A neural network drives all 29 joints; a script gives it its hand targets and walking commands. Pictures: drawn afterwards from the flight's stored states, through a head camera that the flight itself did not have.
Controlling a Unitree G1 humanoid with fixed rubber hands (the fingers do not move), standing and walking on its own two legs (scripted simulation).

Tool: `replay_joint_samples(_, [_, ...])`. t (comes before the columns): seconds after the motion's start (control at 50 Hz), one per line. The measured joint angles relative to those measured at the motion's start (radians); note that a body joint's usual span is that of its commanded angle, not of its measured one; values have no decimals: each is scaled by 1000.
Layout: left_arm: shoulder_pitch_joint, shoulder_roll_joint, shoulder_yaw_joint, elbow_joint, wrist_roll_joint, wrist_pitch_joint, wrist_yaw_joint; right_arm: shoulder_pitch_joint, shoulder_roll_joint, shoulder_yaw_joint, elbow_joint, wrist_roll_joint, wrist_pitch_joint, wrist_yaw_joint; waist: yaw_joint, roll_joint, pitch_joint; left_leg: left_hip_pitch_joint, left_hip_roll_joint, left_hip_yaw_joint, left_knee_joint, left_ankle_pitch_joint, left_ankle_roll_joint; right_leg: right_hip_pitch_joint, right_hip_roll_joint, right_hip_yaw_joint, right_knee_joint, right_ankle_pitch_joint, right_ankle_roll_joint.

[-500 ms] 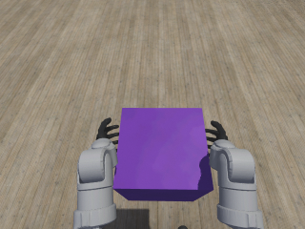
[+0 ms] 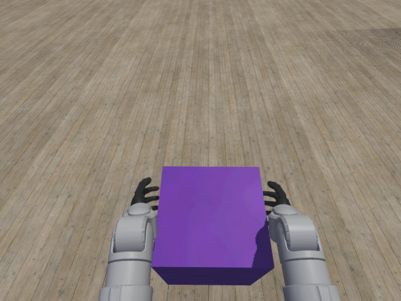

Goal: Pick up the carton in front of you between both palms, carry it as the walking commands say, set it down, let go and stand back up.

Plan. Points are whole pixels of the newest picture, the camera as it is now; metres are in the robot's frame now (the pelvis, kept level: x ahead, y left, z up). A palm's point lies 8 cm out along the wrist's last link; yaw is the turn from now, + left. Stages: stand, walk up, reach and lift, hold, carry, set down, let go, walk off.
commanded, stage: carry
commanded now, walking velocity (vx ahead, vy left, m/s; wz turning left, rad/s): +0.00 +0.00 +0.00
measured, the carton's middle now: (209, 230) +0.30 +0.00 -0.06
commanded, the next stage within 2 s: hold in 1.44 s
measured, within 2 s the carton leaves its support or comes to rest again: neither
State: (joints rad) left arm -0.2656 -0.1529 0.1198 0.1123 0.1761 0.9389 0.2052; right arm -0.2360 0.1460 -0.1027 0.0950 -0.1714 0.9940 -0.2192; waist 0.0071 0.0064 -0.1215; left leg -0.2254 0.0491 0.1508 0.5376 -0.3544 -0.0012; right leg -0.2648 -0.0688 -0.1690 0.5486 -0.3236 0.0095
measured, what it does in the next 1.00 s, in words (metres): shifts its weight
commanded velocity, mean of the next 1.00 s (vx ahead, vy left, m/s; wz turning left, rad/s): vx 0.00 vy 0.00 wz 0.00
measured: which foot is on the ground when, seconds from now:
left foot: down 0.00-1.00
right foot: down 0.00-1.00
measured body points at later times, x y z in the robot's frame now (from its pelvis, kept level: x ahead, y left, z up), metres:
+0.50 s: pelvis -0.04 +0.00 +0.00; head -0.07 +0.00 +0.45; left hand +0.27 +0.15 +0.04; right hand +0.26 -0.15 +0.03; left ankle -0.06 +0.10 -0.73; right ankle -0.04 -0.11 -0.73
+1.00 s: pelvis -0.07 +0.01 +0.00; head -0.10 +0.01 +0.45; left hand +0.23 +0.16 +0.03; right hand +0.22 -0.14 +0.03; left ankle -0.06 +0.10 -0.73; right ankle -0.04 -0.11 -0.73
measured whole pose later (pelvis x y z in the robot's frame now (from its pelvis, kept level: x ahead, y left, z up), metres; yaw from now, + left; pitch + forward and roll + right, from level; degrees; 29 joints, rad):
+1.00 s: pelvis -0.07 +0.01 +0.00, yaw +0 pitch +1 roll +0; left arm -0.22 -0.14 0.17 0.20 0.25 0.72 0.04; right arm -0.20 0.14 -0.15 0.20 -0.24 0.76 -0.06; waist 0.00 0.00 -0.11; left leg -0.29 0.04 0.17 0.53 -0.26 0.03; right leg -0.32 -0.08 -0.16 0.51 -0.22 0.00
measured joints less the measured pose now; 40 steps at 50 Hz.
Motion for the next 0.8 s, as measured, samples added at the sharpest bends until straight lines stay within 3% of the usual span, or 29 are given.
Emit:
replay_joint_samples(0.08, [14,3,-1,36,19,-79,-25,11,-2,2,36,-18,-76,18,-3,-1,9,-13,2,4,17,-15,6,-12,-2,1,15,-14,-4])
replay_joint_samples(0.18, [49,10,27,72,54,-175,-124,37,-7,-25,80,-54,-175,119,-7,-2,11,-20,5,8,34,-19,9,-20,-4,1,32,-16,-7])
replay_joint_samples(0.28, [50,10,55,130,78,-251,-164,35,-6,-48,143,-80,-255,166,-8,-3,12,-17,6,9,32,-7,11,-15,-2,1,25,-1,-9])
replay_joint_samples(0.4, [28,6,74,154,82,-284,-165,15,-3,-67,169,-84,-293,167,-6,-4,10,-18,5,11,11,22,14,-14,-1,0,-1,31,-12])
replay_joint_samples(0.8, [45,9,52,105,73,-218,-162,35,-6,-46,116,-72,-231,162,-4,-6,3,-46,-3,16,-15,80,28,-39,-7,2,-35,95,-12])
